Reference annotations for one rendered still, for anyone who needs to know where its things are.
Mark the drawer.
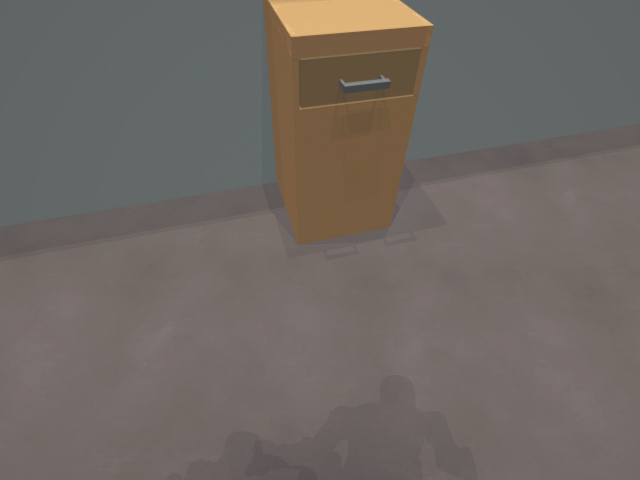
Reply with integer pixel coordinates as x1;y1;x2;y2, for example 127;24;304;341
299;47;422;108

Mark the cabinet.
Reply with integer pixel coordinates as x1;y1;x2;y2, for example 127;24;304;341
263;0;434;245

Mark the handle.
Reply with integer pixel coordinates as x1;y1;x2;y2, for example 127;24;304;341
339;75;391;94

